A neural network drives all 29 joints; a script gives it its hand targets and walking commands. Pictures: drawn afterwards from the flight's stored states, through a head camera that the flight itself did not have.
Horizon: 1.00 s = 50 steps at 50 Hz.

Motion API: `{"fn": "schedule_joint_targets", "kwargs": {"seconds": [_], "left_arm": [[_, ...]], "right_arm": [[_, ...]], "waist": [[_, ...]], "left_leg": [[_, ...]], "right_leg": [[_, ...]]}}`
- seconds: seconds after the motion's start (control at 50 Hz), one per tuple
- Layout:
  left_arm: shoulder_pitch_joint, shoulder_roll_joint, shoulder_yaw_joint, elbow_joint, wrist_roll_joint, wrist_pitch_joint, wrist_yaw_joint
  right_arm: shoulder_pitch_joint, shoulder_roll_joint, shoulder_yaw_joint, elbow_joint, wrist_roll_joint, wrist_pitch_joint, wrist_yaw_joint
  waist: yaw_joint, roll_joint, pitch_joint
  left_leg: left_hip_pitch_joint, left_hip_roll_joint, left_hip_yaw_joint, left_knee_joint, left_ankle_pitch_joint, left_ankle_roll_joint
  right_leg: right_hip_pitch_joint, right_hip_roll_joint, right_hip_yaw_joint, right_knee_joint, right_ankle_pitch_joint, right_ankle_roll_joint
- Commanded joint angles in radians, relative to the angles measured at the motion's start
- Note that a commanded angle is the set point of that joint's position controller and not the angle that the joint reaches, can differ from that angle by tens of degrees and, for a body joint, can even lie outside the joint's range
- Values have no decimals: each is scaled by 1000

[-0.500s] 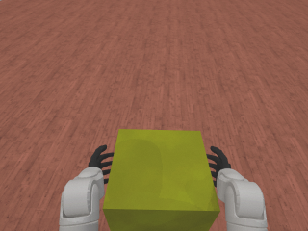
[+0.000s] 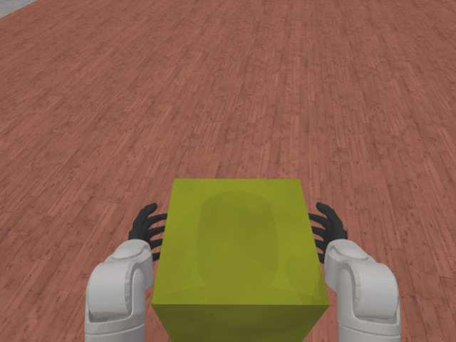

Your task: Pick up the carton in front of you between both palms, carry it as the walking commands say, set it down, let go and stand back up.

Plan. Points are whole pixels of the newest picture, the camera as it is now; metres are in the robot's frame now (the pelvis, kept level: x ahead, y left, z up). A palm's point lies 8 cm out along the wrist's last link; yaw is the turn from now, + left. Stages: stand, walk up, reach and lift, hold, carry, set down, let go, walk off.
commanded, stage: carry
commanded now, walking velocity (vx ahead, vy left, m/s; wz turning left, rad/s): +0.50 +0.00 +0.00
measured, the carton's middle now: (236, 269) +0.27 +0.01 +0.00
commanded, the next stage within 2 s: none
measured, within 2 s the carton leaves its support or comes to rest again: neither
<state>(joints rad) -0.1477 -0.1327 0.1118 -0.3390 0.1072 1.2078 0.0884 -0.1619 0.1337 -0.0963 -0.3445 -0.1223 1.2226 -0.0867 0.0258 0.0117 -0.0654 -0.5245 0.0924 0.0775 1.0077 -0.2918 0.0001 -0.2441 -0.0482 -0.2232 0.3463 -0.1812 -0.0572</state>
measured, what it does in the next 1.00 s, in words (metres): walks ahead: left foot, then right foot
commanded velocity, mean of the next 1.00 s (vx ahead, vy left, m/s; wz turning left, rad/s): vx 0.18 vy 0.00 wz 0.00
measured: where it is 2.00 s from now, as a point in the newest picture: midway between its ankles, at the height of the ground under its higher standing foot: (234, 297)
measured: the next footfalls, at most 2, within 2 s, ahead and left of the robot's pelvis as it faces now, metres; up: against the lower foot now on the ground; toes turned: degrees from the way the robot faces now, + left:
left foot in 0.26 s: +0.36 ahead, +0.13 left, +0.00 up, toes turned +9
right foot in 0.68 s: +0.59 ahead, -0.09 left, +0.00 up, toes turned +18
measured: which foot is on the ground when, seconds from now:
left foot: up 0.00-0.24, down 0.26-0.72, up 0.74-0.82, down 0.84-1.00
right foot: down 0.00-0.28, up 0.30-0.66, down 0.68-1.00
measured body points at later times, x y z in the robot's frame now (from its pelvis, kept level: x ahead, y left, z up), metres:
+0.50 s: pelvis +0.33 +0.05 +0.00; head +0.35 +0.07 +0.45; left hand +0.61 +0.18 +0.04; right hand +0.58 -0.12 +0.05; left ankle +0.32 +0.12 -0.75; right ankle +0.33 -0.10 -0.68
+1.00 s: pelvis +0.53 +0.01 -0.01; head +0.53 +0.01 +0.44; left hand +0.82 +0.16 +0.07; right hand +0.81 -0.14 +0.07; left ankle +0.42 +0.13 -0.75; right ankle +0.56 -0.08 -0.75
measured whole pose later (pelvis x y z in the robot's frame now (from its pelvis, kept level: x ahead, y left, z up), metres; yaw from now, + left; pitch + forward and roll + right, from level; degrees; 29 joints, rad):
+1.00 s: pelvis +0.53 +0.01 -0.01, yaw -1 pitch +4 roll -1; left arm -0.18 -0.14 0.12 -0.32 0.11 1.20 0.08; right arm -0.18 0.14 -0.12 -0.33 -0.12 1.21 -0.08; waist 0.00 0.03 -0.10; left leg -0.12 0.08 0.11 0.47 -0.40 -0.04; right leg -0.34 -0.03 -0.23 0.49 -0.22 -0.05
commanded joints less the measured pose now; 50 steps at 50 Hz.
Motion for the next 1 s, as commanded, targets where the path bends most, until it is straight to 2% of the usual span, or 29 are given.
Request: {"fn": "schedule_joint_targets", "kwargs": {"seconds": [0.0, 0.08, 0.16, 0.2, 0.22, 0.24, 0.26, 0.28, 0.3, 0.34, 0.36, 0.38, 0.44, 0.52, 0.56, 0.6, 0.64, 0.66, 0.68, 0.7, 0.72, 0.74, 0.76, 0.78, 0.8, 0.82, 0.84, 0.88, 0.98], "left_arm": [[-481, -917, -725, -120, -448, -4, -281], [-415, -865, -708, -88, -419, 12, -278], [-399, -852, -698, -49, -388, 21, -274], [-410, -854, -701, -35, -383, 21, -273], [-416, -855, -706, -33, -384, 21, -272], [-419, -853, -712, -29, -383, 19, -271], [-445, -856, -723, -43, -388, 23, -269], [-459, -869, -733, -56, -396, 21, -272], [-478, -897, -741, -44, -397, 8, -274], [-486, -965, -750, -44, -406, -22, -277], [-478, -988, -754, -42, -408, -34, -275], [-462, -1000, -755, -43, -404, -44, -271], [-383, -1006, -761, -36, -381, -70, -257], [-359, -970, -772, -81, -375, -78, -241], [-390, -935, -778, -128, -392, -67, -239], [-395, -893, -772, -150, -406, -45, -241], [-384, -854, -756, -146, -406, -21, -247], [-387, -831, -743, -137, -402, -6, -251], [-394, -804, -728, -124, -397, 6, -255], [-371, -800, -707, -74, -388, 12, -259], [-345, -816, -696, -48, -388, 11, -260], [-355, -839, -692, -41, -387, 10, -261], [-366, -867, -690, -31, -385, 9, -262], [-390, -895, -692, -33, -387, 7, -264], [-407, -910, -694, -36, -389, 3, -266], [-420, -921, -698, -43, -392, -2, -267], [-440, -922, -699, -56, -395, -5, -269], [-473, -924, -707, -61, -405, -4, -268], [-419, -901, -703, -10, -381, 6, -261]], "right_arm": [[-442, 945, 725, -87, 391, -29, 226], [-390, 904, 716, -70, 378, -11, 222], [-398, 882, 713, -44, 393, 5, 240], [-401, 883, 708, -28, 400, 6, 249], [-390, 884, 701, -13, 400, 5, 254], [-377, 883, 692, 7, 399, 3, 258], [-373, 873, 676, 34, 384, -4, 263], [-362, 902, 681, 56, 390, -17, 266], [-388, 934, 687, 25, 409, -26, 271], [-418, 997, 711, -2, 428, -49, 275], [-434, 1013, 721, -18, 436, -59, 275], [-437, 1021, 727, -30, 440, -67, 276], [-381, 1002, 734, -48, 443, -81, 284], [-337, 951, 729, -78, 439, -84, 289], [-337, 919, 721, -107, 432, -77, 282], [-330, 885, 708, -118, 416, -62, 271], [-338, 844, 696, -112, 400, -43, 262], [-342, 823, 691, -104, 393, -32, 258], [-353, 799, 688, -105, 390, -18, 254], [-364, 793, 695, -99, 390, 1, 249], [-372, 793, 697, -98, 394, 11, 250], [-388, 812, 704, -85, 399, 13, 253], [-405, 838, 708, -74, 407, 10, 255], [-434, 868, 713, -72, 414, 5, 258], [-448, 894, 719, -70, 420, -1, 260], [-457, 911, 725, -75, 424, -5, 261], [-468, 928, 729, -76, 425, -11, 261], [-488, 919, 723, -79, 421, -7, 258], [-404, 896, 697, -5, 401, -2, 262]], "waist": [[-13, -145, -264], [-8, -154, -196], [-5, -171, -124], [-16, -163, -138], [-31, -128, -182], [-50, -71, -248], [-64, 137, -318], [-59, 349, -347], [-52, 246, -330], [-49, 75, -318], [-43, 49, -315], [-39, 62, -315], [-36, 108, -297], [-33, 154, -248], [-39, 173, -234], [-42, 164, -231], [-25, 97, -216], [-22, 68, -229], [-24, -53, -286], [-15, -169, -370], [-9, -221, -381], [-16, -202, -372], [-22, -163, -372], [-23, -166, -360], [-25, -161, -370], [-22, -139, -370], [-24, -97, -370], [-20, -37, -348], [-27, 4, -348]], "left_leg": [[-108, 20, 10, -156, 88, -15], [-77, -8, 76, -392, 188, -14], [-16, -27, 120, -509, 257, 12], [113, -52, 163, -549, 221, 26], [272, -96, 210, -580, 182, 27], [483, -62, 158, -564, 131, 29], [674, 195, -249, -654, 10, 122], [805, 327, -578, -789, 80, 230], [799, 337, -523, -769, 227, 235], [688, 279, -332, -730, 366, 177], [630, 259, -266, -751, 348, 145], [603, 242, -199, -767, 362, 123], [588, 207, -60, -764, 563, 118], [585, 157, 69, -722, 762, 102], [580, 142, 108, -703, 796, 85], [565, 128, 127, -651, 733, 67], [497, 94, 158, -535, 625, 22], [424, 80, 145, -479, 528, -9], [324, 38, 126, -355, 252, -43], [195, 1, 47, -288, -63, -58], [162, -18, 15, -260, -266, -56], [172, -13, -17, -318, -309, -43], [206, -12, -13, -441, -308, -34], [267, -14, 3, -548, -225, -30], [332, -15, 17, -635, -83, -33], [384, -9, 20, -658, 20, -39], [378, 28, 5, -655, 93, -41], [389, 69, 3, -578, 298, -41], [395, 63, 8, -508, 524, -43]], "right_leg": [[316, -245, 219, -184, 154, -78], [329, -211, 131, -174, 255, -65], [341, -207, 90, -145, 316, -36], [323, -195, 47, -36, 421, -11], [273, -157, -5, 106, 462, 13], [149, -124, -18, 285, 392, 38], [-95, -40, -10, 585, 178, 89], [-343, 66, 71, 795, -257, 99], [-418, 17, 173, 922, -302, 70], [-419, -63, 219, 899, -222, 36], [-388, -85, 227, 822, -164, 35], [-355, -83, 206, 768, -129, 40], [-321, -45, 138, 593, -99, 63], [-281, -4, 64, 323, 12, 72], [-228, 16, 39, 232, 117, 71], [-143, 28, 16, 157, 207, 69], [21, 30, -7, -14, 372, 71], [150, -22, 37, -16, 475, 68], [301, -177, 186, 92, 889, 30], [476, -304, 320, 135, 1057, -92], [456, -338, 383, 71, 998, -137], [427, -319, 370, 32, 881, -131], [394, -288, 325, 11, 755, -110], [353, -254, 272, 16, 699, -67], [323, -224, 228, 21, 589, -36], [279, -193, 196, 27, 494, -16], [271, -169, 149, 48, 448, 1], [242, -143, 140, 111, 540, 8], [194, -131, 124, 215, 732, -3]]}}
